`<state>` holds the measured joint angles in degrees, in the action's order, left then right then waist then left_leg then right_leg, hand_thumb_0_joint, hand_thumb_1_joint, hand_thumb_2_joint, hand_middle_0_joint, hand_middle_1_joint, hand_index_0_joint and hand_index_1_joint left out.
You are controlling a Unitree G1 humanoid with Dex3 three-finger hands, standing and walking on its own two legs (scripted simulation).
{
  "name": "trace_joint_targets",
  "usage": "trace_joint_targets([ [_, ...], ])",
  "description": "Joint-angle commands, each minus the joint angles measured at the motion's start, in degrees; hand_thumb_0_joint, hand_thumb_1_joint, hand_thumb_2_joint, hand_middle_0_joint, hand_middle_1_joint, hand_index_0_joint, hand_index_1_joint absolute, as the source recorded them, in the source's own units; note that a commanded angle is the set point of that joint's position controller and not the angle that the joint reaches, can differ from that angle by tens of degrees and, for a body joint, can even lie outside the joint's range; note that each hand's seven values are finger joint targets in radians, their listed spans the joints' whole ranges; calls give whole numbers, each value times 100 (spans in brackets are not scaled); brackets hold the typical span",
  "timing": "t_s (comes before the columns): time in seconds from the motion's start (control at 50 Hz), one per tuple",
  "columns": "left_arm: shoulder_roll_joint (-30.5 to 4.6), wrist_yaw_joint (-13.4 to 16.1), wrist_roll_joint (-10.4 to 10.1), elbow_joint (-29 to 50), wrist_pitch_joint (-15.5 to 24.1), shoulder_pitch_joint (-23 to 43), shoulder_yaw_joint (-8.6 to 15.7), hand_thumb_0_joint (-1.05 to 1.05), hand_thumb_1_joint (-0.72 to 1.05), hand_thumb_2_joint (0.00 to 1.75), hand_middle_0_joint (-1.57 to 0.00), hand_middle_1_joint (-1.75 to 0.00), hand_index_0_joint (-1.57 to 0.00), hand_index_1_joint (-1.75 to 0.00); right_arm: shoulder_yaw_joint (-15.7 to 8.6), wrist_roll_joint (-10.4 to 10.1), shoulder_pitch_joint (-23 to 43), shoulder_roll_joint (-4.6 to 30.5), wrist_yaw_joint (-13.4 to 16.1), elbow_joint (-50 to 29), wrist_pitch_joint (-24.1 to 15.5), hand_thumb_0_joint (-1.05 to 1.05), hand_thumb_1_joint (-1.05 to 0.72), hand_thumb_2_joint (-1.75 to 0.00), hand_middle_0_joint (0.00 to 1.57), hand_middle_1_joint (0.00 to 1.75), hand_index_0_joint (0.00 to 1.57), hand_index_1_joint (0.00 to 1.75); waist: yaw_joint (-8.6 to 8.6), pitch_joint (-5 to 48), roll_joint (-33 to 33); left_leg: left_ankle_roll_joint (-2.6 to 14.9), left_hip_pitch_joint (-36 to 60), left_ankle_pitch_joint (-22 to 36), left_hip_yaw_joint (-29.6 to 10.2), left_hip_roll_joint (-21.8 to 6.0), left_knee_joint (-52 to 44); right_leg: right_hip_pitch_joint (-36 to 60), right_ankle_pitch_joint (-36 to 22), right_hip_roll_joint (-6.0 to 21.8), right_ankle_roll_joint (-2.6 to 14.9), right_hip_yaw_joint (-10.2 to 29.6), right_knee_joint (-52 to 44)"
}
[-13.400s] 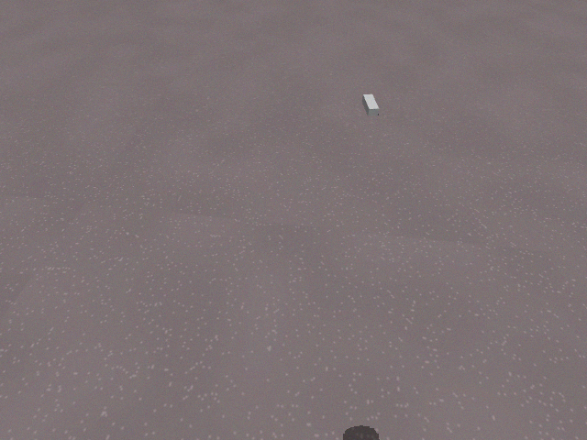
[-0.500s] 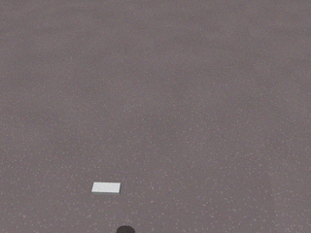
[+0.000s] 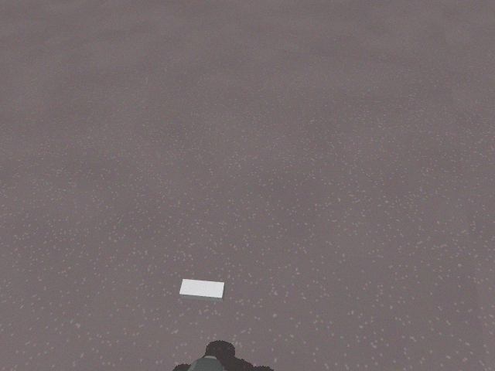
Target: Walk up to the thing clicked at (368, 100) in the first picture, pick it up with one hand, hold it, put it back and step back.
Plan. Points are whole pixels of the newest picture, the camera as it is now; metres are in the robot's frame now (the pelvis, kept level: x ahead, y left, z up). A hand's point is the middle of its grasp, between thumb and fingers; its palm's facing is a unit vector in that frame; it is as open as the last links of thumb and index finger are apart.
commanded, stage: walk up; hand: left
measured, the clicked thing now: (203, 290) +0.51 +0.25 -0.74
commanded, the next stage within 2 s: stand in 1.48 s
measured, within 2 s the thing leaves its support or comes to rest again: neither
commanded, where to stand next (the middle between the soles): +0.10 +0.04 m, yaw -4 degrees
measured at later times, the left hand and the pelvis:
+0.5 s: hand out of the picture +0.13 +0.33 -0.16, palm faces -0.08 -0.93 -0.37, open 7.4 cm; pelvis +0.06 +0.07 -0.01, yaw -3 degrees
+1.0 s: hand (97, 344) +0.19 +0.32 -0.14, palm faces -0.11 -0.93 -0.35, open 7.4 cm; pelvis +0.05 +0.07 +0.00, yaw -5 degrees
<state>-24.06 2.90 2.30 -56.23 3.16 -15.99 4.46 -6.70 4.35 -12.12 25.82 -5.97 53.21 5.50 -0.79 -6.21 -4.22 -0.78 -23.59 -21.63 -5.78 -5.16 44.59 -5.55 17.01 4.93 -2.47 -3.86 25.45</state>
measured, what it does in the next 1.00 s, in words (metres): steps on the spot: left foot, then right foot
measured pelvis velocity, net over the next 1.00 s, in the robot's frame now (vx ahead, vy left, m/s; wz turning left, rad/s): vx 0.05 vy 0.07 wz -0.08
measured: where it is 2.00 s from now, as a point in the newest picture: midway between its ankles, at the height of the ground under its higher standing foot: outside the picture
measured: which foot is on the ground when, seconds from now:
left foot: up 0.00-0.04, down 0.06-1.00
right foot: down 0.00-0.08, up 0.10-0.32, down 0.34-1.00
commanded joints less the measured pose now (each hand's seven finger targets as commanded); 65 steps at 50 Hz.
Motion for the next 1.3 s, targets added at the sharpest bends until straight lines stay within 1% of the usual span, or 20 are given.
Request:
trace_joint_targets([
  [0.0,-1651,26,-11,713,75,597,303,0,90,90,-20,-30,-20,-30,-252,-122,-161,680,37,-547,-271,0,-90,-90,20,30,20,30,314,367,1417,90,1354,850,748,232,-978,-1373,-592,927,1068,336,46],
  [0.04,-1031,-34,-41,746,-40,229,112,0,90,90,-20,-30,-20,-30,-389,-89,-938,1036,153,-278,-342,0,-90,-90,20,30,20,30,607,811,30,301,2375,491,447,246,-1658,-1910,451,201,703,-160,1984],
  [0.06,-581,-43,-112,853,-79,-72,-7,0,90,90,-20,-30,-20,-30,-428,-24,-1008,1540,232,-458,-415,0,-90,-90,20,30,20,30,558,707,-1535,717,2011,304,-1933,-1123,-2717,-2558,2162,-638,433,86,3273],
  [0.08,-1110,33,-183,727,-116,-15,99,0,90,90,-20,-30,-20,-30,-455,-217,-669,1935,257,-597,-448,0,-90,-90,20,30,20,30,525,758,-1124,1470,1191,-880,-2852,-1532,-3154,-2231,2220,-522,560,640,3740],
  [0.16,-1204,-87,-246,312,-94,-535,67,0,90,90,-20,-30,-20,-30,-179,-301,109,1256,484,-801,-561,0,-90,-90,20,30,20,30,-19,404,-620,1275,891,-462,-1304,-1064,-2569,-2060,1204,-92,514,953,3305],
  [0.24,-1030,-183,-152,291,-157,-329,95,0,90,90,-20,-30,-20,-30,-79,-291,90,1159,554,-782,-661,0,-90,-90,20,30,20,30,55,467,-455,1308,743,1665,-977,-1222,-2126,-1209,1260,-267,357,509,1889],
  [0.28,-962,-185,-121,307,-197,-353,129,0,90,90,-20,-30,-20,-30,-37,-353,233,1131,596,-820,-671,0,-90,-90,20,30,20,30,-76,592,-366,1216,610,2526,-744,-1225,-1706,-702,641,-402,444,369,1280],
  [0.32,-1059,-183,-57,362,-188,-393,195,0,90,90,-20,-30,-20,-30,54,-454,356,921,647,-850,-649,0,-90,-90,20,30,20,30,-223,715,-134,819,404,2459,-471,-950,-1164,-205,-292,-340,629,576,386],
  [0.36,-1588,-231,-62,655,-141,297,233,0,90,90,-20,-30,-20,-30,147,-560,324,574,680,-822,-618,0,-90,-90,20,30,20,30,85,485,1129,197,500,494,610,399,-167,-979,-1383,991,1438,2454,-354],
  [0.38,-1450,-271,-101,802,-143,648,149,0,90,90,-20,-30,-20,-30,127,-534,123,612,715,-646,-613,0,-90,-90,20,30,20,30,219,635,1156,210,1102,-386,585,439,-198,-1264,-1982,1222,1724,2482,-88],
  [0.4,-1231,-278,-135,812,-155,623,84,0,90,90,-20,-30,-20,-30,140,-500,61,634,733,-582,-656,0,-90,-90,20,30,20,30,232,672,1005,263,1204,-263,407,365,-609,-1239,-2447,1031,1559,2118,175],
  [0.42,-1169,-272,-162,804,-178,728,54,0,90,90,-20,-30,-20,-30,136,-491,-9,710,723,-488,-708,0,-90,-90,20,30,20,30,271,777,871,312,1384,818,353,241,-998,-1178,-2630,737,1268,1709,439],
  [0.46,-1058,-274,-168,813,-238,696,54,0,90,90,-20,-30,-20,-30,81,-436,-21,995,747,-419,-798,0,-90,-90,20,30,20,30,212,969,730,695,1538,2209,-508,-541,-1519,-1148,-2229,8,688,1037,1120],
  [0.5,-989,-274,-164,713,-300,522,50,0,90,90,-20,-30,-20,-30,68,-429,166,1219,745,-413,-825,0,-90,-90,20,30,20,30,61,946,258,1205,1520,2850,-971,-1102,-1560,-1122,-1169,-259,506,731,1517],
  [0.54,-947,-294,-176,701,-299,558,41,0,90,90,-20,-30,-20,-30,89,-419,353,1155,757,-456,-821,0,-90,-90,20,30,20,30,41,917,39,1068,1348,2885,-647,-940,-1560,-958,-1152,-226,591,749,1328],
  [0.62,-1157,-334,-176,673,-240,644,67,0,90,90,-20,-30,-20,-30,202,-460,621,891,745,-432,-771,0,-90,-90,20,30,20,30,0,1008,155,424,947,1799,235,-145,-1148,-351,-2235,239,972,1374,592],
  [0.66,-1180,-338,-198,707,-254,918,54,0,90,90,-20,-30,-20,-30,232,-450,520,785,740,-325,-753,0,-90,-90,20,30,20,30,97,975,392,325,1211,1249,405,94,-1043,-713,-2110,494,1152,1661,345],
  [0.8,-1069,-375,-174,597,-311,1150,9,0,90,90,-20,-30,-20,-30,239,-410,571,1001,711,-109,-819,0,-90,-90,20,30,20,30,76,845,501,554,1195,1622,42,-348,-1804,-532,-1485,18,741,1231,348],
  [0.9,-1054,-418,-192,454,-334,1202,11,0,90,90,-20,-30,-20,-30,288,-406,707,979,701,-24,-814,0,-90,-90,20,30,20,30,35,610,399,439,1068,943,147,-269,-2076,-535,-949,70,750,1380,-76],
  [1.28,-899,-402,-205,15,-311,1200,-18,0,90,90,-20,-30,-20,-30,343,-394,699,813,681,392,-828,0,-90,-90,20,30,20,30,83,688,492,304,1710,998,286,-282,-2558,-660,-815,62,568,1386,-735],
])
